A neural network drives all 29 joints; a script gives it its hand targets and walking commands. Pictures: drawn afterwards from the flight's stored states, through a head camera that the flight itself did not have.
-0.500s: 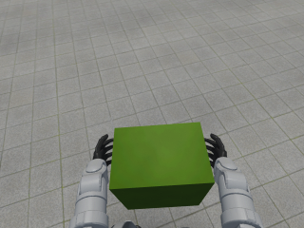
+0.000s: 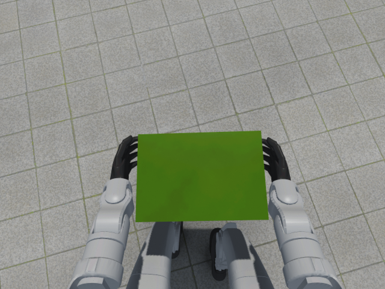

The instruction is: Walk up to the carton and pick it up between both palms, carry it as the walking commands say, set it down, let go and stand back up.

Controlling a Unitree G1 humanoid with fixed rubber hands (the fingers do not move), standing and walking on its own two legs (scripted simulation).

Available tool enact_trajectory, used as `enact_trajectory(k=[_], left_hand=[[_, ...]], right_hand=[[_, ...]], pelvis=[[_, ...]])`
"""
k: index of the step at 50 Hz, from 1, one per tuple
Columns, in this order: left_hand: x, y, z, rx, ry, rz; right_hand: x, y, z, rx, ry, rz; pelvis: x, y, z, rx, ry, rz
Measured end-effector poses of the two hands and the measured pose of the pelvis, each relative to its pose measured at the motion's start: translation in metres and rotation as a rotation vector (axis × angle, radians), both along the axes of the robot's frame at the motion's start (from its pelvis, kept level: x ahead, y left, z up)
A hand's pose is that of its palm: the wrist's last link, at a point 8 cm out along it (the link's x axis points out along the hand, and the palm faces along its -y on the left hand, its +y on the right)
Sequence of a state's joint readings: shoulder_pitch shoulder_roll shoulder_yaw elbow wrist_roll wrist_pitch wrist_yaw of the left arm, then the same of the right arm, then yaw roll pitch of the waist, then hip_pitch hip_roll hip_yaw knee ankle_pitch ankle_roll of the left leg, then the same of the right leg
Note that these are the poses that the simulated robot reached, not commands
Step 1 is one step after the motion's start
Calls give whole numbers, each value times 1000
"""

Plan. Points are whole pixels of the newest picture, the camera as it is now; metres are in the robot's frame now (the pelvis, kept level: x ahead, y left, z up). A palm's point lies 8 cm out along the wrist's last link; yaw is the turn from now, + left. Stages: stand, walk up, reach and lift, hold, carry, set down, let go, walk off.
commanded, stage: set down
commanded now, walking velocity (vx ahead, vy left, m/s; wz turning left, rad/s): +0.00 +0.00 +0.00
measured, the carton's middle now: (200, 179) +0.32 +0.00 -0.18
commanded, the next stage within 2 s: none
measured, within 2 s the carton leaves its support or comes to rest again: neither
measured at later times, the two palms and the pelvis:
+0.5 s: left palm (133, 166) +0.35 +0.17 -0.19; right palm (265, 162) +0.36 -0.16 -0.19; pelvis -0.04 -0.01 -0.06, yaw +1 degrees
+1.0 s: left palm (141, 159) +0.38 +0.17 -0.26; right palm (257, 156) +0.39 -0.16 -0.26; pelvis -0.06 +0.00 -0.13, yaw +0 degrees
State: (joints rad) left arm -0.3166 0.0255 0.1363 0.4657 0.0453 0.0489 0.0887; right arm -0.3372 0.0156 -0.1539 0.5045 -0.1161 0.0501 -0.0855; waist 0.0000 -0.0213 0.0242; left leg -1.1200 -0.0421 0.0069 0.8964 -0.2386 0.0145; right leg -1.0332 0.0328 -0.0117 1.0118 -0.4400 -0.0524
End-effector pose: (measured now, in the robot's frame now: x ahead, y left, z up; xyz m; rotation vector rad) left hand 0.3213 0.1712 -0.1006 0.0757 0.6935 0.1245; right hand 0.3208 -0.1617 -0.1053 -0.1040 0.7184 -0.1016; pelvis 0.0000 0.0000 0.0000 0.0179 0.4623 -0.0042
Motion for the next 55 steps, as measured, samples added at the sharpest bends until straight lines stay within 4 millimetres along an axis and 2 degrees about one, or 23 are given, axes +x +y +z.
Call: enact_trajectory(k=[6,11,22,29,43,55], left_hand=[[7,-7,-1,6,-32,-5],[12,-9,-12,25,-11,-19],[26,-3,-69,48,12,-11],[28,2,-106,7,27,28],[51,-1,-137,-11,-15,32],[64,-3,-183,11,-23,17]], right_hand=[[5,-7,-1,3,-40,-6],[11,-9,-12,13,-24,-9],[36,-2,-69,34,-5,1],[42,2,-103,44,9,-9],[59,-1,-134,34,-34,-15],[77,-3,-177,41,-45,-7]], pelvis=[[-18,2,-8,-4,-37,1],[-28,-2,-13,1,-41,1],[-38,-7,-46,8,77,4],[-37,-6,-71,6,118,7],[-47,0,-107,-7,151,8],[-61,-4,-148,-4,202,7]])
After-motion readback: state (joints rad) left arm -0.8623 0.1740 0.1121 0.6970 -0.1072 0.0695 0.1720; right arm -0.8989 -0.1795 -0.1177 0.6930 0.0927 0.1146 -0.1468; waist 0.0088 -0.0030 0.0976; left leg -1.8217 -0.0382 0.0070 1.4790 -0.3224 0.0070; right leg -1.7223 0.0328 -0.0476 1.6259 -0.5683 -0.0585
